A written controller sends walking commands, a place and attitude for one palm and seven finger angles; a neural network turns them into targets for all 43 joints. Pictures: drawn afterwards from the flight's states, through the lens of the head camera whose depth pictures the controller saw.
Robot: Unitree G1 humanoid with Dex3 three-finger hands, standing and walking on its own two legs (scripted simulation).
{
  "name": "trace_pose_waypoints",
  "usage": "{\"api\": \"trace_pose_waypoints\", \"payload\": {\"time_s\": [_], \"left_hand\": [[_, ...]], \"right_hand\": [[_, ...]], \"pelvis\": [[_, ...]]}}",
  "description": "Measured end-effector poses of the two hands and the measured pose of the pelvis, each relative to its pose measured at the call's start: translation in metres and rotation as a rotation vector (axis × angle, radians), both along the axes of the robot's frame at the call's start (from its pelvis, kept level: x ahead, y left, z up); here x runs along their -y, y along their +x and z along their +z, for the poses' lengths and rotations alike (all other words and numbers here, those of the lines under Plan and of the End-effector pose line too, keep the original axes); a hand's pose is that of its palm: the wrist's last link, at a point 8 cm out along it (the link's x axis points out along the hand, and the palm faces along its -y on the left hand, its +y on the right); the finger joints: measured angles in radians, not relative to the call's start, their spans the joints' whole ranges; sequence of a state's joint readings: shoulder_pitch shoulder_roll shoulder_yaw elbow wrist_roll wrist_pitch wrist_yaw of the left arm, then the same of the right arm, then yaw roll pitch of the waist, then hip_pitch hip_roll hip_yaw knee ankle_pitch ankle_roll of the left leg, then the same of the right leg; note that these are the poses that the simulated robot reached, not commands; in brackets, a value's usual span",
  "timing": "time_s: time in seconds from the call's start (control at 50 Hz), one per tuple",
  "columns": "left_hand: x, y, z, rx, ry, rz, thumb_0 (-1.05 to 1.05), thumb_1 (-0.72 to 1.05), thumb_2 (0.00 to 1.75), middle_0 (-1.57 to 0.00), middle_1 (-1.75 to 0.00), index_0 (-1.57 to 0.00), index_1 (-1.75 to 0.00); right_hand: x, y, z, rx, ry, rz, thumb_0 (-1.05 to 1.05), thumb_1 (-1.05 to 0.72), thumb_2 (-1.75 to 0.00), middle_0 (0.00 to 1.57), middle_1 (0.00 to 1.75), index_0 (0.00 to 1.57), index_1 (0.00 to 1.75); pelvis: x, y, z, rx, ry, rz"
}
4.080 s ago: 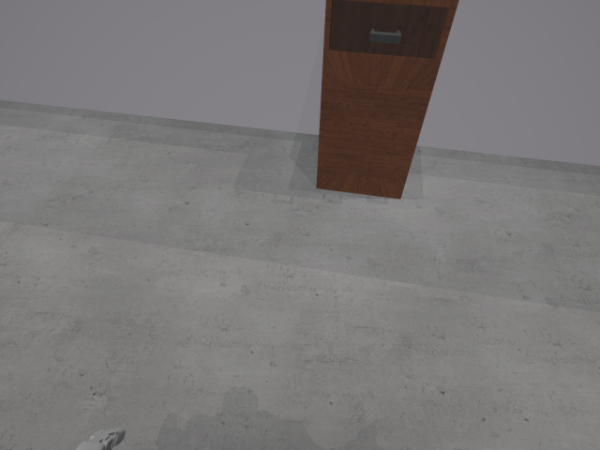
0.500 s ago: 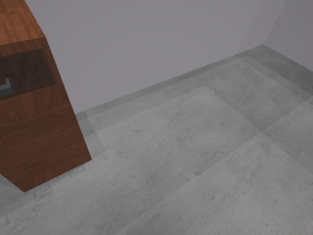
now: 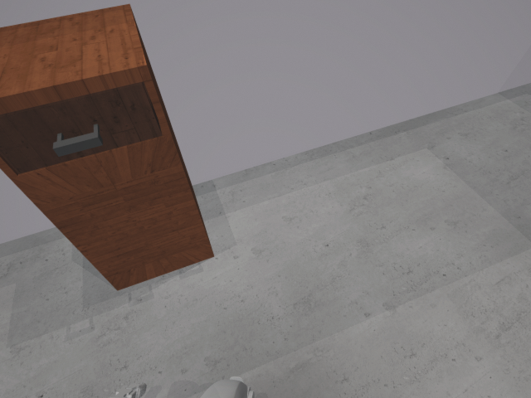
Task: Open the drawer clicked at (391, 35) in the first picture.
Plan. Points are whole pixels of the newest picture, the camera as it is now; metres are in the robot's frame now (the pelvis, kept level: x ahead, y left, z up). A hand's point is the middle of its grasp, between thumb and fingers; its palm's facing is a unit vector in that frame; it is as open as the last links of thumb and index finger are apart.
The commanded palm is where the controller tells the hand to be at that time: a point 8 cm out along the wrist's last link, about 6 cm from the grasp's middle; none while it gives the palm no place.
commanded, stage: turn to face it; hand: left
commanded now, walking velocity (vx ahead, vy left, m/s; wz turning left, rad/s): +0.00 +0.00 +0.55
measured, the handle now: (78, 138) +0.68 +0.48 +0.00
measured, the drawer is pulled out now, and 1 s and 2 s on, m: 0.00 0.00 0.00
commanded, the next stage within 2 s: take the last steps up to it in 0.46 s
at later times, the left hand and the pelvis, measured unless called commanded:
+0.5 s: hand out of the picture -0.04 +0.26 -0.18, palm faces +0.28 -0.93 -0.24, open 7.4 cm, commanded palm none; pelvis -0.01 +0.04 +0.00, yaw +14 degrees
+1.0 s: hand out of the picture -0.03 +0.17 -0.16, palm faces +0.37 -0.91 -0.19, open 7.3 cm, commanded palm none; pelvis +0.05 +0.02 +0.01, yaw +19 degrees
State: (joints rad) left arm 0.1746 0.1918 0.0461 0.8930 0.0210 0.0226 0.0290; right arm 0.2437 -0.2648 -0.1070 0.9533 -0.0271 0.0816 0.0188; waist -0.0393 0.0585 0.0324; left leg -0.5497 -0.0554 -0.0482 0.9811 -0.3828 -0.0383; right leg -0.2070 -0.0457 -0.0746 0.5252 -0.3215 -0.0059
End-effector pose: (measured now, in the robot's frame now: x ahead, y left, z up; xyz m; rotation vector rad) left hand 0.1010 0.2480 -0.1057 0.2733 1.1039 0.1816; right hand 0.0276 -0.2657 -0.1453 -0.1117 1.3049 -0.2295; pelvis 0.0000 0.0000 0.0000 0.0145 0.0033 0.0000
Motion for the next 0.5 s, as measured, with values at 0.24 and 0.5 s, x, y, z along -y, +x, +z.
{"api": "trace_pose_waypoints", "payload": {"time_s": [0.24,0.5], "left_hand": [[-0.003,-0.086,-0.021,-0.100,-0.066,0.186,0.00,0.91,0.90,-0.20,-0.30,-0.20,-0.30],[-0.054,-0.159,-0.039,-0.246,-0.105,0.355,0.01,0.91,0.90,-0.20,-0.30,-0.20,-0.30]], "right_hand": [[-0.020,0.088,0.011,0.058,-0.021,0.247,0.01,-0.91,-0.89,0.20,0.30,0.20,0.30],[-0.097,0.138,0.038,0.180,-0.058,0.420,0.00,-0.91,-0.89,0.20,0.30,0.20,0.30]], "pelvis": [[-0.007,-0.002,-0.002,0.011,0.012,0.158],[-0.042,-0.007,0.002,0.015,-0.041,0.241]]}}
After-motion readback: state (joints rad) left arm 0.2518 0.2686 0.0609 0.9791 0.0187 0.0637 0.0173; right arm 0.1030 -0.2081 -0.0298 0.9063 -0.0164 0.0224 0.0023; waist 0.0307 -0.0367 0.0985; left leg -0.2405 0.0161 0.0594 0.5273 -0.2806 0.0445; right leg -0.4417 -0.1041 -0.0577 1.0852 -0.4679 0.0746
